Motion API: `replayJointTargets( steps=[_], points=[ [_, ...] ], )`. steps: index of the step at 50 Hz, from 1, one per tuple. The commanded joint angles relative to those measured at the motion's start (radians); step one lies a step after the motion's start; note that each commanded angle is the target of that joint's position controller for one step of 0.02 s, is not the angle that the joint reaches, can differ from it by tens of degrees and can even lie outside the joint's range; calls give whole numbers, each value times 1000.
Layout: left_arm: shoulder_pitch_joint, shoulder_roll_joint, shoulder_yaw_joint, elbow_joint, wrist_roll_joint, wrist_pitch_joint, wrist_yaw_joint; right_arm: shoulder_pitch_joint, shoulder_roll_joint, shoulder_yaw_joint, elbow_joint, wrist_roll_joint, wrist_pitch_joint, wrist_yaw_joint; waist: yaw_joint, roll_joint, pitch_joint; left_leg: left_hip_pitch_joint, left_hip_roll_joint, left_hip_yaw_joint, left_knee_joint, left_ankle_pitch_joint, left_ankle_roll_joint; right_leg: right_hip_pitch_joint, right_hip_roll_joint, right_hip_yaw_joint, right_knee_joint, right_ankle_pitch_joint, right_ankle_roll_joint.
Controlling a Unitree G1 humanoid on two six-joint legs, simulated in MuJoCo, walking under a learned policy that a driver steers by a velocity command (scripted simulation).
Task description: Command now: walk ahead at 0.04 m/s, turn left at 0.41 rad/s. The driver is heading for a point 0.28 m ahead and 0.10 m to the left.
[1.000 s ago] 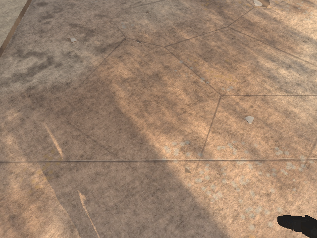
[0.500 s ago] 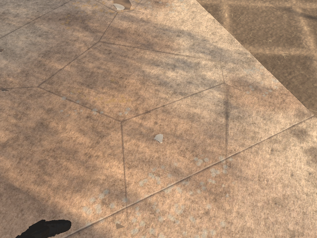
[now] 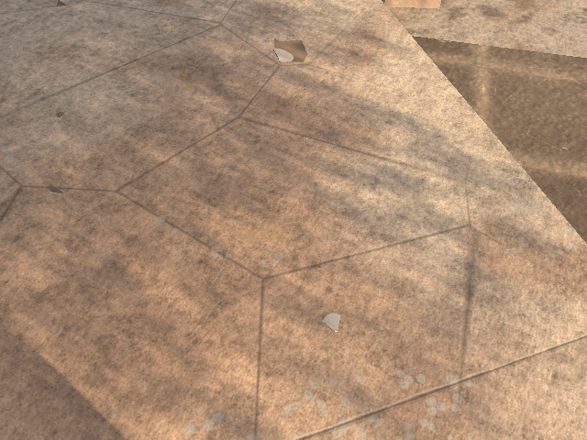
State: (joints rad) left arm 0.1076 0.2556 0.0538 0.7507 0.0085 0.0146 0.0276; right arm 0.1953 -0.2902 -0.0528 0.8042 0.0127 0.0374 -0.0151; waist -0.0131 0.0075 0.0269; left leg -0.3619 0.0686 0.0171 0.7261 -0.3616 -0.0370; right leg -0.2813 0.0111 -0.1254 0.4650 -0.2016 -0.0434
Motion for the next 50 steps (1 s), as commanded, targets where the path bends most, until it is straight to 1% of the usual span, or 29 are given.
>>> replayJointTargets(
  steps=[1, 2, 3, 4, 5, 6, 7, 8, 14, 20, 23, 24, 25, 26, 27, 28, 29, 30, 32, 35, 38, 41, 44, 45, 46, 47, 48, 49, 50],
  points=[
    [-7, 160, 49, -39, -27, 9, 15, 57, -92, -29, -46, -3, -17, 18, -29, -93, -105, 89, -37, 33, -237, 168, 51, 127, -260, 166, -15, 294, -123],
    [26, 134, 47, -32, -26, 8, 16, 63, -158, -46, -53, -11, -18, 16, -13, 18, -94, 156, 35, -106, -347, 370, 101, 54, -185, 88, 129, 170, -38],
    [11, 85, 35, -73, 18, 0, 11, 49, -276, -72, -74, -10, -17, 0, 36, 291, -85, 281, 250, -411, -342, 750, 239, -204, -25, -13, 345, -188, 68],
    [-108, 109, 40, -99, 19, -7, 15, 93, -245, -66, -82, -37, -27, 5, -62, 280, -100, 311, 322, -512, -378, 820, 378, -351, 54, 99, 542, -462, 93],
    [-104, 127, 48, -94, 3, -8, 12, 93, -226, -60, -84, -46, -44, 8, -51, 172, -121, 327, 282, -454, -367, 802, 366, -376, 26, 171, 650, -437, 87],
    [-78, 125, 52, -76, -8, -5, 13, 42, -211, -62, -91, -30, -54, 4, -19, 118, -118, 346, 227, -384, -341, 789, 312, -401, 9, 189, 671, -362, 87],
    [-59, 128, 55, -61, -6, -2, 18, 9, -191, -59, -100, -9, -55, 0, -7, 91, -118, 353, 200, -350, -332, 781, 275, -411, -3, 198, 651, -313, 94],
    [-60, 136, 58, -59, -4, -1, 23, -10, -177, -54, -107, 4, -51, -9, 3, 95, -125, 348, 184, -334, -331, 785, 260, -391, -11, 205, 637, -269, 103],
    [-86, 99, 45, -61, -18, -12, 14, 6, -197, -67, -124, 3, -19, -31, -11, 125, -140, 335, 131, -342, -324, 711, 252, -283, 22, 198, 395, -157, 139],
    [-65, 127, 50, -52, -23, -26, -6, -45, -205, -72, -150, 4, -1, -22, -12, 172, -117, 234, 109, -450, -316, 590, 248, -121, 44, 208, 196, -154, 126],
    [14, 136, 59, -26, -23, -43, -19, -97, -191, -66, -169, 19, 8, -27, 38, 171, -115, 194, 54, -485, -265, 476, 192, 30, 43, 187, -75, 22, 94],
    [41, 168, 69, -17, -16, -45, -17, -81, -165, -58, -173, 15, 8, -30, 35, 130, -126, 123, 11, -461, -216, 332, 148, 138, -30, 229, -130, 122, 65],
    [48, 234, 80, -28, 2, -39, -9, -24, -104, -42, -171, -6, 5, -26, -3, -93, -158, -6, -103, -324, -1, 4, 90, 256, -246, 429, -143, 299, -17],
    [37, 266, 83, -28, 36, -36, -13, -5, -134, -54, -197, 3, -4, -25, -23, -287, -118, -188, -206, -206, 185, -327, 38, 223, -407, 653, -160, 453, -200],
    [5, 217, 69, -47, 30, -41, -13, 19, -214, -76, -175, -5, -9, -24, -19, -201, -104, -211, -127, -208, 375, -298, 4, 189, -435, 632, -169, 404, -256],
    [-40, 164, 54, -57, 22, -42, -8, 17, -242, -92, -155, 5, -5, -21, -29, -147, -78, -210, -109, -195, 442, -223, -9, 157, -364, 516, -160, 334, -215],
    [-71, 148, 49, -63, 10, -39, -4, 29, -219, -92, -136, 5, 7, -25, -38, -123, -59, -214, -98, -177, 466, -163, -26, 146, -298, 426, -156, 250, -169],
    [-77, 139, 44, -62, -4, -36, 2, 21, -199, -87, -138, 3, 16, -25, -23, -132, -40, -238, -91, -168, 491, -111, -43, 149, -276, 381, -157, 243, -160],
    [-43, 147, 42, -49, 0, -27, 16, -14, -152, -72, -163, 12, 18, -16, 1, -151, -30, -239, -83, -112, 448, -56, -62, 155, -239, 294, -169, 276, -164],
    [22, 176, 50, -34, 6, -16, 26, -77, -123, -56, -206, 13, 12, -8, 49, -165, -65, -250, -47, -78, 304, -46, -78, 266, -276, 266, -165, 333, -191],
    [7, 214, 63, -38, 0, -9, 17, -81, -108, -43, -225, 6, 12, 6, 53, -172, -88, -140, -20, -33, 157, -47, -66, 244, -297, 211, -159, 361, -190],
    [-2, 236, 70, -36, -11, -5, 2, -57, -124, -48, -230, 7, 19, 19, 45, -183, -87, -40, -31, 17, 35, -24, -39, 208, -311, 171, -139, 375, -177],
    [-22, 241, 71, -28, -38, -6, -5, 9, -125, -57, -218, 7, 28, 32, -4, -166, -85, 93, -55, 56, -198, 114, 23, 172, -311, 128, -47, 319, -115],
    [15, 213, 65, -10, -41, -9, -8, 49, -143, -68, -203, 4, 28, 27, -15, -124, -94, 197, -74, 41, -292, 207, 58, 113, -279, 86, 38, 232, -58],
    [65, 161, 50, 2, -14, -11, -16, 83, -216, -90, -204, 5, 24, 14, -5, 73, -109, 367, 42, -149, -357, 492, 116, -64, -197, -2, 250, 9, 32],
    [24, 109, 26, -60, 28, -14, -16, 69, -317, -101, -242, -15, 13, 4, 6, 333, -112, 428, 314, -512, -355, 776, 313, -347, -44, -15, 505, -465, 115],
    [-56, 162, 43, -69, 8, -13, -5, 99, -253, -84, -239, -43, -13, 15, -72, 198, -175, 357, 338, -513, -380, 713, 403, -343, -43, 141, 677, -498, 114],
    [-53, 182, 51, -64, -17, -7, -3, 57, -220, -69, -229, -44, -32, 17, -39, 159, -133, 312, 282, -409, -388, 635, 359, -342, -66, 163, 720, -425, 98],
    [-17, 179, 54, -36, -22, 0, 1, -6, -181, -59, -224, -30, -41, 13, -6, 124, -111, 287, 218, -323, -390, 536, 296, -330, -83, 170, 695, -345, 92]
  ],
)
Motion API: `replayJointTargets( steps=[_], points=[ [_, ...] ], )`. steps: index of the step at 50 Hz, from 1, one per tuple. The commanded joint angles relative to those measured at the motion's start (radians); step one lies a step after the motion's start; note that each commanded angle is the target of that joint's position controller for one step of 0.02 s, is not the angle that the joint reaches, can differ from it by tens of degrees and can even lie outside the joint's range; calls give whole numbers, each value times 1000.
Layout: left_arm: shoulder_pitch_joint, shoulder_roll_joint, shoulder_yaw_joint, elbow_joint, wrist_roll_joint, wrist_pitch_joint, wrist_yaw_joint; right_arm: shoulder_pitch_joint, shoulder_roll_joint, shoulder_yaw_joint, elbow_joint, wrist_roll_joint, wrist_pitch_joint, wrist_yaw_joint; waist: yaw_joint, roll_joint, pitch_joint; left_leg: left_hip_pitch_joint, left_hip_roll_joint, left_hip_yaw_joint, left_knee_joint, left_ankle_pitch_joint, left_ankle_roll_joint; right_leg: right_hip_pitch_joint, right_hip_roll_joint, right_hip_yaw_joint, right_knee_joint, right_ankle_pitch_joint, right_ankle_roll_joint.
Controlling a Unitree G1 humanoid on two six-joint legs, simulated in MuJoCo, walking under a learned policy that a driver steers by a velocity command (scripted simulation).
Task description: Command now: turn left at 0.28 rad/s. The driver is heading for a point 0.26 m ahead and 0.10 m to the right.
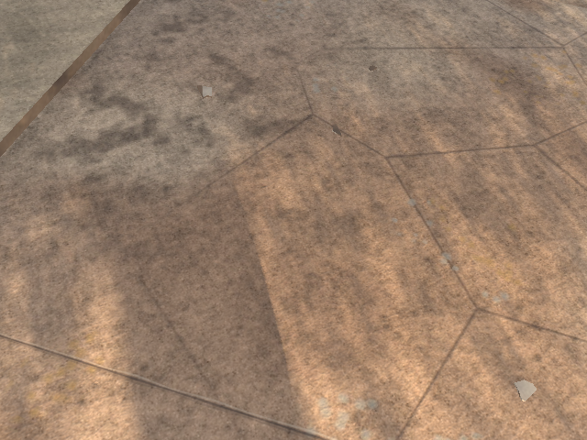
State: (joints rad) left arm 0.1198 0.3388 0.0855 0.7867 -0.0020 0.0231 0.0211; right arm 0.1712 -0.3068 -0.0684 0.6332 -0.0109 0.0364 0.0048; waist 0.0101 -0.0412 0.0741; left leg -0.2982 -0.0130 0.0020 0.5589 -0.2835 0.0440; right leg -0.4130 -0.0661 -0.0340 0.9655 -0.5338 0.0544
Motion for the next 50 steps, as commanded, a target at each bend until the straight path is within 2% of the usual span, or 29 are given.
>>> replayJointTargets(
  steps=[1, 3, 5, 7, 9, 11, 16, 20, 22, 24, 25, 26, 27, 28, 29, 30, 31, 33, 35, 37, 40, 42, 43, 44, 45, 46, 47, 48, 50],
  points=[
    [-7, 100, 24, -48, -4, -3, 12, -29, -121, -26, -52, 5, -43, -12, -13, 165, -147, 207, 268, -257, -222, 440, 176, -180, -15, 80, 163, 55, -1],
    [48, 74, 17, -12, 0, 2, 6, -62, -51, 7, -37, -8, -51, -21, 18, 177, -165, 143, 222, -159, -231, 502, 157, -49, -10, 72, 133, 172, 18],
    [62, 43, 3, 5, -8, 4, -2, -67, -28, 17, -9, -19, -57, -23, 17, 177, -153, 141, 199, -103, -243, 443, 146, 15, -18, 73, -18, 213, 29],
    [9, 47, -7, -10, -12, 3, -7, -20, -88, -2, 20, -15, -55, -27, -37, 182, -124, 155, 214, -138, -310, 98, 154, 17, -12, 47, -130, 220, 22],
    [-41, 88, -1, -41, -25, -4, -7, 34, -168, -29, 49, -4, -52, -28, -82, 198, -54, 201, 283, -253, -391, -176, 183, -93, -1, 42, -138, 169, 0],
    [-50, 94, 2, -51, -32, -17, -7, 62, -157, -32, 72, 5, -63, -30, -91, 166, -5, 279, 335, -310, -428, -248, 191, -206, -16, 84, -145, 146, -28],
    [-33, 43, -3, -49, -30, -47, -25, 56, -132, -42, 97, 13, -98, -29, -75, 114, -11, 367, 341, -211, -456, -131, 174, -267, -51, 86, -163, 191, -57],
    [-55, 5, -21, -62, -14, -50, -43, 41, -136, -48, 112, 15, -94, -10, -69, 103, -17, 274, 281, -52, -403, 139, 163, -107, -24, 13, -284, 219, -53],
    [-31, 17, -20, -63, -13, -48, -47, 36, -158, -54, 127, 28, -82, -3, -44, 132, -51, 238, 268, -12, -323, 308, 146, 5, 16, -26, -356, 280, -58],
    [69, 47, -6, -31, -8, -43, -46, 17, -147, -48, 139, 41, -76, -3, 22, 118, -110, 156, 230, 40, -171, 422, 90, 224, 73, -49, -481, 415, -89],
    [154, 98, 15, -11, -8, -38, -35, 34, -106, -32, 151, 28, -83, -3, 61, 76, -165, 91, 179, 96, -29, 417, 32, 377, 55, -3, -521, 510, -116],
    [240, 198, 32, -14, 3, -32, -14, 32, -29, 0, 121, -21, -89, -2, 75, -135, -256, -77, 92, 163, 256, 31, -68, 556, -176, 278, -548, 810, -191],
    [223, 242, 32, -22, 12, -31, -14, 90, -21, 2, 120, -10, -90, -7, 46, -234, -313, -245, -11, 70, 475, -404, -117, 591, -361, 554, -613, 854, -391],
    [188, 180, 18, -29, -2, -38, -21, 75, -116, -22, 140, 18, -80, -9, 68, -99, -275, -274, 46, -15, 585, -414, -117, 521, -328, 482, -636, 753, -394],
    [133, 146, 6, -31, -4, -46, -25, 53, -127, -27, 137, 34, -73, -9, 48, -107, -199, -307, 70, -17, 599, -361, -103, 457, -274, 382, -642, 702, -356],
    [80, 117, -2, -35, -1, -51, -28, 55, -117, -28, 153, 31, -64, -21, 26, -57, -160, -305, 93, -20, 566, -298, -97, 402, -225, 322, -653, 645, -312],
    [35, 92, -10, -39, 1, -54, -28, 49, -119, -31, 156, 17, -54, -31, 8, -49, -128, -271, 107, -30, 519, -225, -100, 334, -202, 282, -674, 658, -290],
    [-17, 49, -26, -35, 22, -64, -23, 97, -86, -26, 180, 8, -43, -39, -38, -65, -134, -142, 105, -38, 464, -97, -110, 236, -157, 196, -691, 774, -282],
    [-48, 38, -30, -24, 27, -70, -18, 108, -65, -20, 189, 7, -40, -45, -55, -70, -144, -82, 100, -35, 342, -46, -121, 216, -131, 138, -686, 844, -283],
    [-48, 51, -28, -4, 21, -68, -14, 65, -48, -9, 182, 5, -37, -47, -38, -66, -146, -36, 96, -32, 213, -19, -124, 220, -123, 125, -678, 834, -279],
    [-25, 65, -26, 29, 16, -55, -15, 28, -64, -9, 177, 13, -29, -47, -15, -61, -134, 14, 89, -28, 102, 0, -118, 226, -142, 163, -676, 722, -283],
    [-45, 49, -35, 41, 8, -49, -18, 30, -60, -8, 186, 11, -29, -45, -32, -47, -109, 75, 81, -19, -20, 62, -101, 203, -128, 175, -660, 611, -261],
    [-39, 34, -41, 54, 1, -48, -21, 34, -56, -5, 190, 1, -32, -43, -49, -26, -97, 135, 80, -21, -137, 182, -86, 182, -104, 169, -648, 537, -225],
    [-5, 13, -48, 67, 7, -52, -23, 30, -84, -9, 191, -10, -37, -45, -39, 13, -100, 201, 116, -69, -173, 335, -73, 162, -69, 163, -631, 462, -177],
    [40, 9, -49, 76, 25, -58, -28, 23, -139, -18, 185, -7, -38, -49, 4, 92, -111, 251, 166, -107, -142, 486, -49, 137, -11, 129, -600, 374, -138],
    [79, 10, -46, 86, 22, -57, -29, -7, -153, -24, 205, 8, -38, -45, 45, 171, -115, 205, 147, -89, -101, 397, -13, 165, 34, 91, -624, 363, -115],
    [27, 33, -45, 93, 18, -52, -26, -15, -101, -18, 204, 11, -40, -37, -2, 130, -106, 167, 119, -75, -114, 330, -19, 204, 44, 73, -600, 375, -101],
    [1, 33, -43, 92, 11, -47, -21, -17, -73, -9, 214, 3, -44, -34, -9, 110, -107, 164, 113, -71, -124, 336, -32, 212, 42, 70, -587, 414, -101],
    [4, 31, -43, 105, 9, -32, -14, -19, -72, -7, 233, 2, -54, -32, -8, 110, -110, 170, 102, -62, -122, 384, -45, 234, 35, 74, -571, 514, -108]
  ],
)
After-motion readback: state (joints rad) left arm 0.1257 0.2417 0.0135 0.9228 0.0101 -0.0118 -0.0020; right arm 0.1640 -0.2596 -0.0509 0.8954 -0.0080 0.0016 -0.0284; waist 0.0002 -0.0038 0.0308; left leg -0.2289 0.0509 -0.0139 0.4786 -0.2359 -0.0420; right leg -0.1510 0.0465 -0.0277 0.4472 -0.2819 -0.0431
